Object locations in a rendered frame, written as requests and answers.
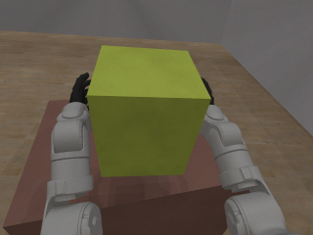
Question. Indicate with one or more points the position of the robot left upper arm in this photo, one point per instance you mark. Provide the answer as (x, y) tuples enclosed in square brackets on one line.
[(73, 219)]

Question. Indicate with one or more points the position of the right robot forearm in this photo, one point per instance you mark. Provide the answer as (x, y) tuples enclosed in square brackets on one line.
[(237, 171)]

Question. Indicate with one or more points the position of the carton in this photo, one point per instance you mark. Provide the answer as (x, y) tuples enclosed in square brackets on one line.
[(146, 106)]

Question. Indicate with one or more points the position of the robot right upper arm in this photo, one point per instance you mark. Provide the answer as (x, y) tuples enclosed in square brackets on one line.
[(254, 213)]

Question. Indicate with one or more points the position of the left robot hand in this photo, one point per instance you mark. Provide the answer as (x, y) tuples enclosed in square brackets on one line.
[(78, 90)]

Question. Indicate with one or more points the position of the left robot forearm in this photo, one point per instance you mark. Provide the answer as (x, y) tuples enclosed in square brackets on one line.
[(70, 152)]

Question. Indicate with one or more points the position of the pedestal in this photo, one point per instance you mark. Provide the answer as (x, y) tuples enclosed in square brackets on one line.
[(192, 203)]

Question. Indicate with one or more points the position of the right robot hand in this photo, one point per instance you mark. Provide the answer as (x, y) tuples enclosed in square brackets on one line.
[(208, 90)]

